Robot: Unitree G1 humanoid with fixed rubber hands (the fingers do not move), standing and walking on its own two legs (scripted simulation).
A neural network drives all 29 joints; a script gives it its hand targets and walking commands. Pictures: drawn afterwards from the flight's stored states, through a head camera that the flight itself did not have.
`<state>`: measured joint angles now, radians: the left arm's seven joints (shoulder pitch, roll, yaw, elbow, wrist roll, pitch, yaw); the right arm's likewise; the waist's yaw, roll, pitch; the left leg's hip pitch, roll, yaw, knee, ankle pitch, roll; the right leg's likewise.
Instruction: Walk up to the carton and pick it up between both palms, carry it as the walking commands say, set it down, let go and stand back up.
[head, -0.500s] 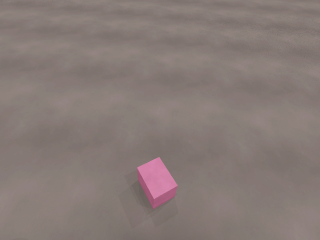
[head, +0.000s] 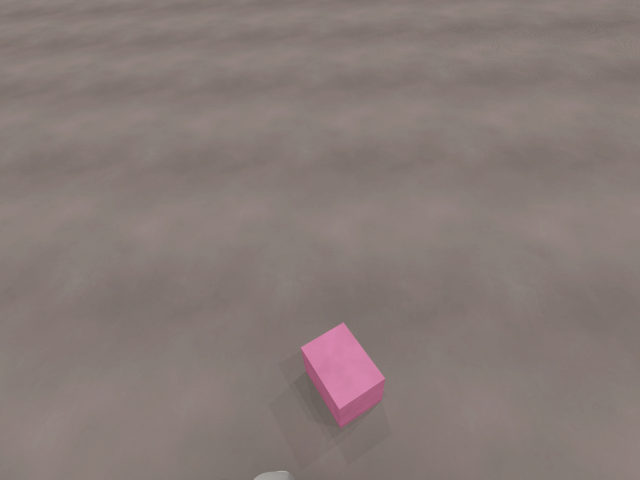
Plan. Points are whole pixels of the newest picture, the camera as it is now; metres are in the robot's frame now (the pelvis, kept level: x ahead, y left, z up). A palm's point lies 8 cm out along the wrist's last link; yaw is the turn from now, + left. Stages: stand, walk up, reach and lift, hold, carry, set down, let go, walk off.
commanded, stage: walk up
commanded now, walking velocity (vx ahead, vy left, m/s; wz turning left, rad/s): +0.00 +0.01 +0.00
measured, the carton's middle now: (342, 374) +0.54 +0.03 -0.70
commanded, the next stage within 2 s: none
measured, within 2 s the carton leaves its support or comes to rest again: neither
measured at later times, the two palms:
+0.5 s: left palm out of the picture +0.05 +0.26 -0.16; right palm out of the picture +0.03 -0.25 -0.15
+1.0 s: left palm out of the picture -0.07 +0.10 -0.13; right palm out of the picture -0.09 -0.36 -0.16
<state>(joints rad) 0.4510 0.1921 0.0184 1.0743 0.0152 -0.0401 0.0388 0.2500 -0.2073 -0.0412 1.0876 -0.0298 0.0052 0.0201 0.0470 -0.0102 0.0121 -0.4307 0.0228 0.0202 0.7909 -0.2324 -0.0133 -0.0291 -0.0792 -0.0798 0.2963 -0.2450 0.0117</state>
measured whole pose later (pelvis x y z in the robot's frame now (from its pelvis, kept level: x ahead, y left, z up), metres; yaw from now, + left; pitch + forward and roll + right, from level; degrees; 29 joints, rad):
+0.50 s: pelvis -0.01 +0.00 -0.02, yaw +0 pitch -1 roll -2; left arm 0.20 0.24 0.08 0.96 0.03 0.10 0.00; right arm 0.21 -0.20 -0.04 1.02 -0.03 0.04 -0.06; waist -0.03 0.00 0.07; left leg -0.39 0.14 0.03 0.44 -0.04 -0.03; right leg -0.43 -0.02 0.01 0.91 -0.45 0.05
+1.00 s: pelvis -0.07 -0.12 +0.00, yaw +2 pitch +1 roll +3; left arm 0.31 0.14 0.00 1.03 0.01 -0.01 0.03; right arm 0.29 -0.21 -0.05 1.16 -0.03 0.07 0.00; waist 0.00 0.02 -0.01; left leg -0.26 -0.03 0.01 0.82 -0.36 -0.03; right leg -0.25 0.05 -0.13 0.31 -0.11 -0.09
